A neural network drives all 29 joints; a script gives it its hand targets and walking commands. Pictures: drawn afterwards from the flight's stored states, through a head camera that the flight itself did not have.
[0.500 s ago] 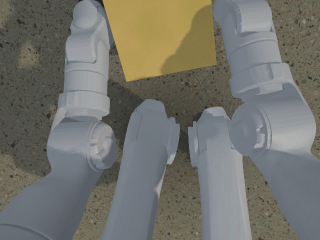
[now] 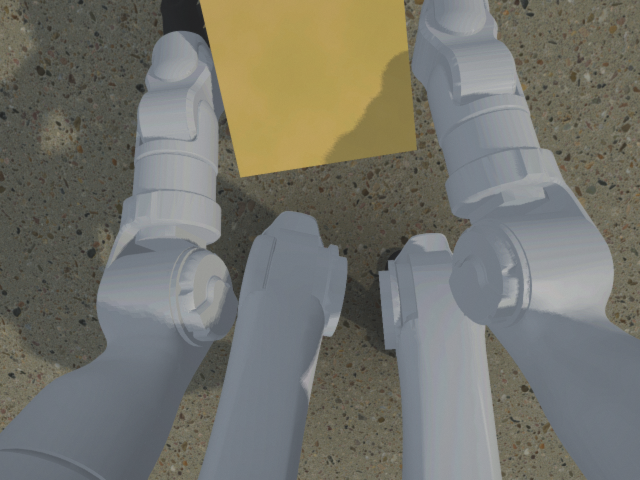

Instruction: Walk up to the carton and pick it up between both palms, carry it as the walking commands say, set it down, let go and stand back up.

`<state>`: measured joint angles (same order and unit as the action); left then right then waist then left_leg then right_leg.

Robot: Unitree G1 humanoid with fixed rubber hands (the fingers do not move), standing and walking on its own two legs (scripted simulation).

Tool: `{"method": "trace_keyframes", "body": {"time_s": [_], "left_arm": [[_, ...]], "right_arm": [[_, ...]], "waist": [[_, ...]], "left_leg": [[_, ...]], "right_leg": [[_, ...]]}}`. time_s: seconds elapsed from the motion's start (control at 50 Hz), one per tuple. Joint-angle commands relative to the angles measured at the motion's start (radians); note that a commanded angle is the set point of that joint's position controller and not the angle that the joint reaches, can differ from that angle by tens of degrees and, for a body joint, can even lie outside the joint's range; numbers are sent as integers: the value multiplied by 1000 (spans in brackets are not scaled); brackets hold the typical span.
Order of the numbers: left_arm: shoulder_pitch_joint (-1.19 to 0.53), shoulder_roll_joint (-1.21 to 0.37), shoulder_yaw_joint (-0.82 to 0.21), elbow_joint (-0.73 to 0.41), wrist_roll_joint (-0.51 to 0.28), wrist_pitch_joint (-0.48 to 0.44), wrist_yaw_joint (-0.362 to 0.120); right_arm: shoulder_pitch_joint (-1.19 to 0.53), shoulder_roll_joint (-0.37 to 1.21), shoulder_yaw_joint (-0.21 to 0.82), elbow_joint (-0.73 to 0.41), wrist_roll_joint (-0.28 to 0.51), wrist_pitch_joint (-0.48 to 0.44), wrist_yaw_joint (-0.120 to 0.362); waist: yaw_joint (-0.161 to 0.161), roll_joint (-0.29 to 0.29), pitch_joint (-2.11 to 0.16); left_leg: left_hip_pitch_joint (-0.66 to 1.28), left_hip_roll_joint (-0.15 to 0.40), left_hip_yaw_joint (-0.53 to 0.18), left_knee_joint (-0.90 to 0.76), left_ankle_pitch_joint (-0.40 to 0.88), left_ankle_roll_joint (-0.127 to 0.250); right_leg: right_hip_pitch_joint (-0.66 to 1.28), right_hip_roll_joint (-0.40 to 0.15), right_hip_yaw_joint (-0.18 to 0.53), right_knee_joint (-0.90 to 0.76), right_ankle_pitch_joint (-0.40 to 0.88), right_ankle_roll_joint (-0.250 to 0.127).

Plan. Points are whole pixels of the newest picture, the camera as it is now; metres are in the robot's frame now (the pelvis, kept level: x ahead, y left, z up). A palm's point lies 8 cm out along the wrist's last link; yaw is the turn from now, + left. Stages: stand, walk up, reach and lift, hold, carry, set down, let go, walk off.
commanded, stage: set down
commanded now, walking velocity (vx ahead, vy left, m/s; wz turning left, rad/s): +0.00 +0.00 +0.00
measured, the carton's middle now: (320, 35) +0.52 +0.08 -0.22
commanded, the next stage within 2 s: none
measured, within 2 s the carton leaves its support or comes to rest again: rests again in 0.06 s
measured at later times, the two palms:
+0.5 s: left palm (191, 50) +0.48 +0.20 -0.17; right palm (433, 1) +0.54 -0.03 -0.16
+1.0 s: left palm (195, 46) +0.49 +0.20 -0.18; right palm (442, 3) +0.54 -0.04 -0.17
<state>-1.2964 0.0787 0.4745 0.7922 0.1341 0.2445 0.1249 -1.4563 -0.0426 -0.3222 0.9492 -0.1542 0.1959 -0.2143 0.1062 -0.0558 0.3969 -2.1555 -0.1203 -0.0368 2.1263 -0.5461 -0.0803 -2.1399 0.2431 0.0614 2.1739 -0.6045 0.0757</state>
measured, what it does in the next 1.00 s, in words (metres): stands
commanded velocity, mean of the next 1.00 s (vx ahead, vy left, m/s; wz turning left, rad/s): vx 0.00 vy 0.00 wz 0.00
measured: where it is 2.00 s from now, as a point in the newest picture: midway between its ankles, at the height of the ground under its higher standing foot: (344, 315)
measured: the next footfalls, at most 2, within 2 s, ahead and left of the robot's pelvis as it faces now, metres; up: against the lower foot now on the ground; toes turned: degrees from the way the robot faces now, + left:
none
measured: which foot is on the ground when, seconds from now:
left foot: down 0.00-1.00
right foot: down 0.00-1.00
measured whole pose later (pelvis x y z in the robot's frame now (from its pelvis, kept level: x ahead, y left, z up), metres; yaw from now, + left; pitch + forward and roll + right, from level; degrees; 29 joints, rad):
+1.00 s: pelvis +0.01 +0.00 -0.01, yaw +0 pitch +35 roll +2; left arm -1.26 0.07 0.47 0.88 0.14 0.19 0.07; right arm -1.40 -0.09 -0.29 1.04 -0.12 0.14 -0.17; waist 0.13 -0.07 0.33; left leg -2.21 -0.08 -0.02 2.17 -0.57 -0.06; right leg -2.19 0.21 0.04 2.21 -0.62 0.05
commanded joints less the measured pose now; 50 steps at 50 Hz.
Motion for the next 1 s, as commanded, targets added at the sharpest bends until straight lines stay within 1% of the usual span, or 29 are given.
{"method": "trace_keyframes", "body": {"time_s": [0.0, 0.02, 0.04, 0.08, 0.12, 0.16, 0.18, 0.22, 0.24, 0.3, 0.32, 0.38, 0.4, 0.42, 0.44, 0.46, 0.52, 0.54, 0.6, 0.62, 0.64, 0.66, 0.68, 0.7, 0.72, 0.8, 0.86, 0.9, 0.98], "left_arm": [[-663, -828, -457, -83, -100, -64, -289], [-669, -824, -462, -99, -111, -74, -285], [-689, -825, -483, -139, -132, -85, -281], [-683, -826, -498, -138, -155, -100, -269], [-678, -814, -504, -128, -163, -104, -266], [-681, -808, -515, -116, -162, -103, -267], [-682, -803, -513, -115, -161, -103, -269], [-683, -793, -501, -96, -151, -102, -270], [-672, -794, -490, -74, -140, -100, -269], [-692, -781, -472, -75, -130, -101, -271], [-693, -772, -459, -67, -123, -102, -270], [-674, -772, -427, -26, -102, -96, -271], [-678, -768, -426, -34, -102, -97, -272], [-671, -765, -413, -23, -91, -95, -273], [-674, -758, -412, -19, -89, -93, -274], [-672, -762, -407, -18, -86, -93, -275], [-671, -748, -392, -13, -76, -93, -277], [-668, -747, -392, -16, -78, -95, -278], [-653, -737, -387, -14, -72, -98, -277], [-642, -737, -382, -11, -71, -96, -279], [-637, -735, -377, -5, -67, -96, -280], [-635, -737, -374, -2, -66, -96, -280], [-633, -730, -372, -5, -61, -97, -281], [-631, -716, -363, 2, -56, -97, -279], [-625, -724, -367, 1, -59, -96, -280], [-608, -714, -358, 7, -54, -99, -277], [-601, -708, -346, 16, -49, -100, -276], [-600, -706, -349, 17, -53, -101, -276], [-577, -653, -313, 26, -36, -105, -266]], "right_arm": [[-398, 1024, 383, 61, 98, -4, 261], [-398, 1034, 393, 50, 107, -12, 258], [-408, 1031, 410, 18, 124, -23, 254], [-415, 1027, 440, 2, 136, -39, 242], [-412, 1018, 449, -1, 131, -44, 236], [-380, 1003, 435, 31, 110, -41, 231], [-379, 1001, 434, 32, 109, -42, 230], [-371, 996, 412, 62, 97, -40, 233], [-374, 991, 404, 72, 93, -42, 234], [-386, 981, 374, 85, 78, -43, 242], [-395, 976, 365, 98, 77, -40, 245], [-402, 962, 343, 116, 65, -41, 252], [-405, 958, 341, 118, 64, -40, 253], [-405, 948, 331, 128, 58, -40, 255], [-405, 947, 325, 135, 53, -38, 256], [-407, 934, 318, 133, 52, -39, 257], [-415, 925, 311, 137, 52, -41, 258], [-406, 920, 309, 139, 50, -41, 259], [-420, 915, 325, 116, 62, -46, 259], [-409, 908, 319, 123, 61, -47, 258], [-407, 899, 314, 130, 63, -47, 258], [-413, 896, 316, 120, 60, -48, 258], [-405, 893, 318, 122, 60, -48, 258], [-398, 892, 311, 137, 56, -45, 259], [-408, 877, 317, 120, 59, -49, 258], [-418, 861, 322, 106, 73, -54, 260], [-426, 845, 329, 99, 77, -56, 259], [-433, 828, 330, 87, 80, -59, 259], [-430, 774, 322, 88, 88, -64, 253]], "waist": [[141, -37, -1294], [145, -40, -1303], [138, -44, -1340], [138, -51, -1376], [123, -65, -1372], [89, -67, -1345], [94, -69, -1347], [89, -66, -1303], [95, -63, -1263], [93, -62, -1215], [102, -60, -1188], [107, -62, -1148], [108, -67, -1151], [115, -65, -1139], [107, -67, -1133], [111, -65, -1121], [118, -61, -1111], [113, -67, -1110], [129, -69, -1116], [123, -73, -1111], [128, -61, -1103], [122, -71, -1103], [129, -72, -1088], [129, -73, -1085], [122, -74, -1091], [135, -62, -1094], [143, -69, -1084], [132, -72, -1084], [155, -65, -1077]], "left_leg": [[557, -25, 114, -170, 405, 57], [562, -28, 112, -163, 440, 57], [582, -29, 109, -153, 476, 55], [604, -31, 106, -138, 524, 49], [592, -31, 101, -137, 522, 44], [576, -31, 98, -135, 490, 40], [570, -29, 99, -130, 483, 41], [553, -26, 100, -137, 443, 41], [542, -26, 100, -138, 422, 43], [513, -24, 100, -140, 383, 46], [505, -23, 100, -148, 358, 49], [485, -21, 99, -151, 315, 55], [472, -20, 99, -148, 307, 57], [464, -20, 102, -145, 300, 57], [463, -18, 101, -145, 297, 57], [454, -19, 101, -146, 288, 57], [439, -15, 104, -138, 282, 60], [437, -15, 101, -139, 290, 60], [442, -14, 102, -134, 301, 62], [438, -13, 102, -130, 302, 63], [436, -12, 104, -132, 299, 61], [436, -13, 100, -132, 298, 62], [431, -12, 101, -129, 297, 62], [424, -10, 103, -128, 290, 61], [427, -10, 101, -125, 295, 61], [449, -8, 100, -127, 298, 60], [439, -7, 99, -121, 299, 60], [444, -7, 96, -122, 295, 61], [449, -3, 102, -122, 289, 59]], "right_leg": [[363, -3, -80, -197, 285, -71], [364, -3, -73, -193, 316, -71], [370, -2, -73, -185, 347, -71], [379, -8, -70, -171, 382, -69], [391, -14, -70, -168, 386, -62], [380, -19, -71, -167, 354, -63], [390, -21, -66, -166, 354, -63], [372, -20, -67, -168, 320, -67], [347, -20, -70, -166, 303, -66], [330, -17, -64, -169, 273, -73], [311, -16, -67, -168, 249, -76], [291, -16, -67, -169, 214, -77], [292, -17, -65, -171, 210, -78], [286, -18, -61, -173, 207, -78], [283, -17, -63, -174, 206, -77], [276, -17, -62, -173, 199, -78], [276, -18, -56, -175, 204, -77], [273, -17, -58, -172, 210, -77], [284, -16, -57, -170, 219, -72], [281, -17, -55, -176, 220, -69], [276, -18, -55, -174, 214, -72], [278, -17, -56, -174, 215, -70], [266, -18, -52, -178, 212, -68], [270, -20, -52, -177, 209, -68], [271, -19, -52, -177, 213, -66], [255, -19, -57, -173, 201, -65], [254, -21, -53, -174, 205, -62], [251, -22, -57, -172, 198, -60], [251, -25, -54, -175, 187, -57]]}}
